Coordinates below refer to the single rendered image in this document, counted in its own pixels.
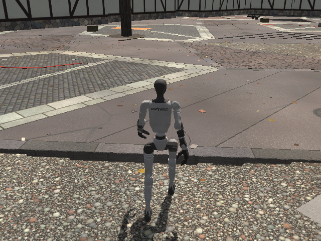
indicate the robot right foot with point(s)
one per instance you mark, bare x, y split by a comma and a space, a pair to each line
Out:
171, 190

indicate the robot left hand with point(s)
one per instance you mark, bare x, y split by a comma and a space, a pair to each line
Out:
142, 136

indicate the right robot upper arm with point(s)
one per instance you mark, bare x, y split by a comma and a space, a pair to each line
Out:
177, 114

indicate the humanoid robot head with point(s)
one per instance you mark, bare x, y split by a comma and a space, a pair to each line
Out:
160, 87

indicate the robot right hand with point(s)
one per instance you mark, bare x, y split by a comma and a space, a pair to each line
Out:
186, 156

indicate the robot right forearm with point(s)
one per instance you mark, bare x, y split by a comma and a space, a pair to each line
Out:
181, 137

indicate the left robot upper arm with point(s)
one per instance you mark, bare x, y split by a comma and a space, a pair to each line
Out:
142, 112

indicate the robot left forearm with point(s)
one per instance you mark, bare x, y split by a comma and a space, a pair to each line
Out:
139, 128

